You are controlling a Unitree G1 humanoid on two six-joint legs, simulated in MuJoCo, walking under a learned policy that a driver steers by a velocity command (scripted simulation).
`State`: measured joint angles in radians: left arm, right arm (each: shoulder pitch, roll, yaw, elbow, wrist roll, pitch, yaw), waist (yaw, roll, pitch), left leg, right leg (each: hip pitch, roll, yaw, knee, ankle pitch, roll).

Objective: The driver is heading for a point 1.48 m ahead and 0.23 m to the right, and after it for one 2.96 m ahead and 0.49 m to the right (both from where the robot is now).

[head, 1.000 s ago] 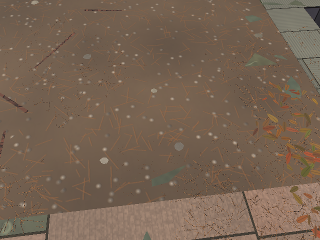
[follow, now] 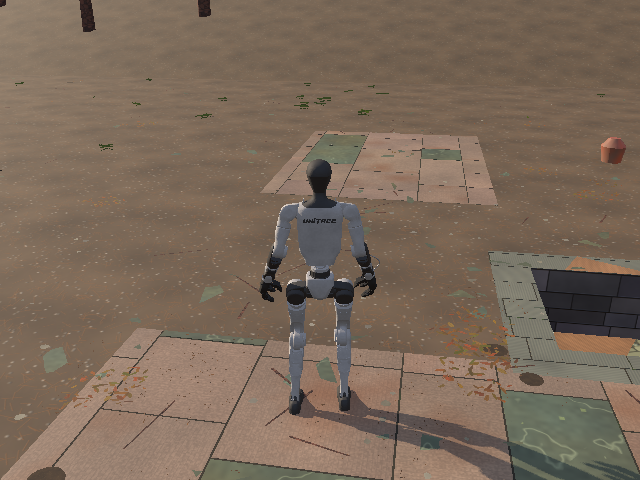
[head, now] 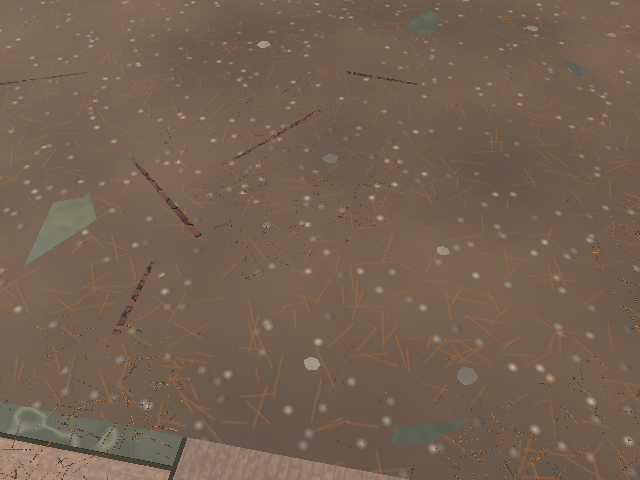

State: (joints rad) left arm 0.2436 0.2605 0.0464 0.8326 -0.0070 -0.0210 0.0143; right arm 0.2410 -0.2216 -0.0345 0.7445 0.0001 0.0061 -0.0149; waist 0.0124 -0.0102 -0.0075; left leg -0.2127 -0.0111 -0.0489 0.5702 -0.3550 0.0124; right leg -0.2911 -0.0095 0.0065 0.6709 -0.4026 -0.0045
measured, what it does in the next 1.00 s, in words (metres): walks ahead: left foot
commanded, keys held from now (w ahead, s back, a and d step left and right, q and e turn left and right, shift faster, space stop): w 0.68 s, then w+e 0.32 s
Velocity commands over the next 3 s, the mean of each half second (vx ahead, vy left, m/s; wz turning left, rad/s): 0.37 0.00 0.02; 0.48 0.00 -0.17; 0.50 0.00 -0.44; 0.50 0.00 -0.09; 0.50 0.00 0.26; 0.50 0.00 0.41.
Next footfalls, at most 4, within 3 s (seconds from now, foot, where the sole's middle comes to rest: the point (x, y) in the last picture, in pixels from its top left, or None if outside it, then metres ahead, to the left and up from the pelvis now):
0.64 left None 0.43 0.10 -0.77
1.18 right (408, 407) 0.71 -0.16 -0.77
1.70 left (357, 283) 1.07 -0.06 -0.77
2.24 right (470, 233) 1.26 -0.39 -0.77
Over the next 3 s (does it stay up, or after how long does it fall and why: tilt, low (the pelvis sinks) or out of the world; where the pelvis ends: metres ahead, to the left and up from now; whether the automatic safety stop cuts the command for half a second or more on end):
stays up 1.53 -0.24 0.01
